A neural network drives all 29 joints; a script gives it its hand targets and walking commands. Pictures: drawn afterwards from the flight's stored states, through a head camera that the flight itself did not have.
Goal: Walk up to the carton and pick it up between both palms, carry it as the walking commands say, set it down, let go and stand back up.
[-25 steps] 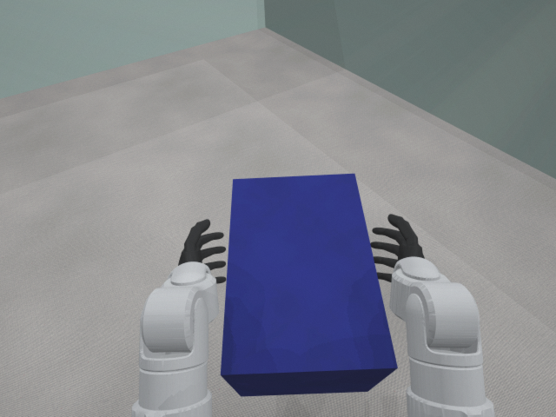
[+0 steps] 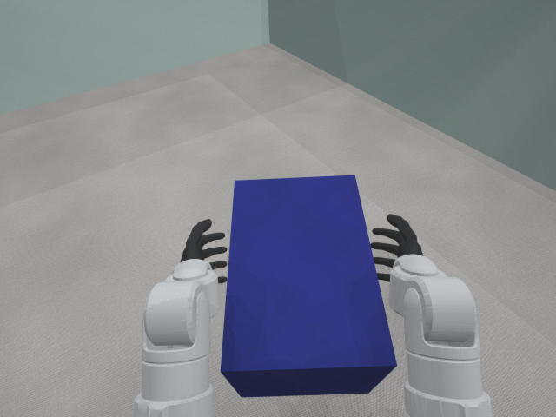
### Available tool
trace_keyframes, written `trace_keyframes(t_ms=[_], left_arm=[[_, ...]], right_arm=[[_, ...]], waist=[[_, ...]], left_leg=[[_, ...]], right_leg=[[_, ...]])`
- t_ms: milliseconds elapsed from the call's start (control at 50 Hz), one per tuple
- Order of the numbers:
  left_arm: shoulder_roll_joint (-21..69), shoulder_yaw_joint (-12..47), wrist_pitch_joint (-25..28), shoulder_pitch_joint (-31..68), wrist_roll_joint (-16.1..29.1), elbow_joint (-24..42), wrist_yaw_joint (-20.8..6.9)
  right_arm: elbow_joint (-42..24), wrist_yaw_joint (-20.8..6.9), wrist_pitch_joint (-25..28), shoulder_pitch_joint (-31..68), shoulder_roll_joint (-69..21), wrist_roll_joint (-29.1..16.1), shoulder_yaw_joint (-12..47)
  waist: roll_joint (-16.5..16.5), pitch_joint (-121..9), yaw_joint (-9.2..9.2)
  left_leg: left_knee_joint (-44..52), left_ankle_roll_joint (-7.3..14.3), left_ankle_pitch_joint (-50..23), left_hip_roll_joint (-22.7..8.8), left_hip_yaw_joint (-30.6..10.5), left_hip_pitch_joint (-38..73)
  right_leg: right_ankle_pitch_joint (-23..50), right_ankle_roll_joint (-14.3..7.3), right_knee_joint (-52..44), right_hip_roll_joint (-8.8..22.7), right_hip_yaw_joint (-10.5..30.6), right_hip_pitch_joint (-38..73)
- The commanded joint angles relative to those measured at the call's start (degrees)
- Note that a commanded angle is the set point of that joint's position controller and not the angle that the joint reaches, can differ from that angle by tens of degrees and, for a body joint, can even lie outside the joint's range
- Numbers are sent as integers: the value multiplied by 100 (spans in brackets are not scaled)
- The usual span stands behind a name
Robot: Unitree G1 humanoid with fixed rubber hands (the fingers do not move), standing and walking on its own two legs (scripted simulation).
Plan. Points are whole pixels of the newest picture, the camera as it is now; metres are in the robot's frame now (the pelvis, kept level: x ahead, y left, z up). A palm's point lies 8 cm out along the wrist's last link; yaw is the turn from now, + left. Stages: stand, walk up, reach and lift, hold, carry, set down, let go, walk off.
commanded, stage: carry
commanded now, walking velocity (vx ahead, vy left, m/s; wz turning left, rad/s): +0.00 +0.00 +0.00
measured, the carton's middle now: (299, 283) +0.32 +0.00 +0.01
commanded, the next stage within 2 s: none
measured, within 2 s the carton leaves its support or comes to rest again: neither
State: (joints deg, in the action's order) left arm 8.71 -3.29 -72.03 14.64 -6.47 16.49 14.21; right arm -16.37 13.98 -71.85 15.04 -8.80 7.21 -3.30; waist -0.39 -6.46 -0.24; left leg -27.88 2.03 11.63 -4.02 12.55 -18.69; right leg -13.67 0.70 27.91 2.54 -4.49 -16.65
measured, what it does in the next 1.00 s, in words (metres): stands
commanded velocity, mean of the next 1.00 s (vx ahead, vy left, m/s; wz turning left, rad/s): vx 0.00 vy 0.00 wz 0.00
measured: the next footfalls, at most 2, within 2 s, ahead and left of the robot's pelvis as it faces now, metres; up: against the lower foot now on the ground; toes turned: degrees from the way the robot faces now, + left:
none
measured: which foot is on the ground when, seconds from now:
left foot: down 0.00-1.00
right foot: down 0.00-1.00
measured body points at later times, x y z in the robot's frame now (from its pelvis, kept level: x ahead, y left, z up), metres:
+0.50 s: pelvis +0.02 +0.00 +0.00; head +0.00 +0.01 +0.45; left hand +0.31 +0.15 +0.09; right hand +0.31 -0.14 +0.10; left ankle +0.03 +0.10 -0.74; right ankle +0.01 -0.13 -0.74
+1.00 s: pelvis +0.02 +0.00 +0.00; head +0.01 +0.01 +0.45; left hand +0.32 +0.15 +0.07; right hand +0.32 -0.14 +0.08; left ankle +0.03 +0.10 -0.74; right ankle +0.01 -0.13 -0.74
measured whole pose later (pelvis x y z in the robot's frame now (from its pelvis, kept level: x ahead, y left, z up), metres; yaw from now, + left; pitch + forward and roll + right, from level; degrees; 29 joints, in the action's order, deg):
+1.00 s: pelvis +0.02 +0.00 +0.00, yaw +0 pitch +2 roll +0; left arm 8.7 -5.6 -60.0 14.5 -7.7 6.0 11.0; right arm -4.8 10.7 -59.4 14.9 -8.8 8.0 -5.8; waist 0.3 -5.4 0.0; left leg -29.7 1.9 14.4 -3.7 11.5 -17.6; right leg -16.0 1.1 28.8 3.0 -4.9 -14.9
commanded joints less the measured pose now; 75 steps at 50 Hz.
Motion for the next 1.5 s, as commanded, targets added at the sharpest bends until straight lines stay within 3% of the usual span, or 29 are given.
trace_keyframes(t_ms=[0, 420, 1060, 1480], left_arm=[[5730, 2975, 155, 2043, 2044, 414, -1416], [5703, 2887, 419, 2015, 1919, 172, -1488], [4802, 2230, 1640, 1854, 1342, -794, -1490], [4325, 2137, 2279, 1682, 1072, -1106, -1531]], right_arm=[[-326, -1394, 118, 1951, -5757, -2032, 2960], [-89, -1475, 417, 1936, -5688, -1906, 2850], [897, -1494, 1677, 1870, -4786, -1374, 2143], [1250, -1523, 2302, 1745, -4387, -1143, 2059]], waist=[[58, -1156, 7], [15, -1272, 9], [-26, -1191, 49], [12, -1172, 70]], left_leg=[[485, -132, -192, -618, -861, 797], [248, -77, -977, -588, -851, 1014], [213, -47, -844, -635, -919, 1100], [100, -99, -825, -648, -890, 1032]], right_leg=[[862, -195, -429, 573, 567, 138], [1291, -208, -238, 528, 433, 220], [1071, -264, -229, 502, 324, 199], [1326, -339, -227, 537, 392, 229]])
